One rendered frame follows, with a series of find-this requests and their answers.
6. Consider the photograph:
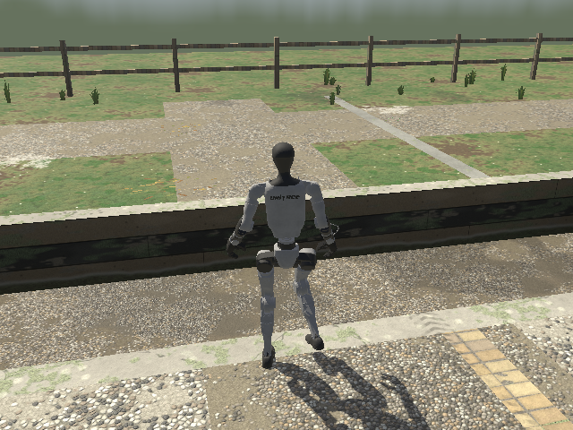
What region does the robot right forearm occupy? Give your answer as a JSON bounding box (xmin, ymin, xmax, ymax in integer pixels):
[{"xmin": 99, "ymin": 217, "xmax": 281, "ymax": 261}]
[{"xmin": 319, "ymin": 215, "xmax": 335, "ymax": 245}]

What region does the left robot hand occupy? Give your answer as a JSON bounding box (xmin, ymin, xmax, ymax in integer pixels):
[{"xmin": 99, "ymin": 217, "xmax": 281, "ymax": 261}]
[{"xmin": 226, "ymin": 239, "xmax": 246, "ymax": 259}]

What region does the robot left upper arm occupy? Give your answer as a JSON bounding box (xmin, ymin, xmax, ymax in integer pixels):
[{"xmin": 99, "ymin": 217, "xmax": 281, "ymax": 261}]
[{"xmin": 239, "ymin": 182, "xmax": 266, "ymax": 232}]

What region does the left robot thigh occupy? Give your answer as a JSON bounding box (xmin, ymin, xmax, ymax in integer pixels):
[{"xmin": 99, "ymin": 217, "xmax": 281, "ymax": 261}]
[{"xmin": 256, "ymin": 250, "xmax": 276, "ymax": 313}]

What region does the right robot hand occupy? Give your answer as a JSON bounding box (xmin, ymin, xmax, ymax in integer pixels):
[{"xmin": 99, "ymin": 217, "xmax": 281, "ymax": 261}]
[{"xmin": 316, "ymin": 241, "xmax": 337, "ymax": 258}]

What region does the robot right upper arm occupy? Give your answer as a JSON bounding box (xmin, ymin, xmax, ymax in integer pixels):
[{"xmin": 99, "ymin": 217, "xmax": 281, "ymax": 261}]
[{"xmin": 303, "ymin": 180, "xmax": 328, "ymax": 229}]

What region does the robot left forearm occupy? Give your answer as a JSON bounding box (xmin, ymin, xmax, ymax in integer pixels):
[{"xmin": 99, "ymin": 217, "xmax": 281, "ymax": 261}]
[{"xmin": 229, "ymin": 218, "xmax": 247, "ymax": 245}]

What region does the left robot foot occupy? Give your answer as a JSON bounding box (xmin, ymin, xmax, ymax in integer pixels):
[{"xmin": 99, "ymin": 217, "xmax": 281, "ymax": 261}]
[{"xmin": 262, "ymin": 345, "xmax": 275, "ymax": 369}]

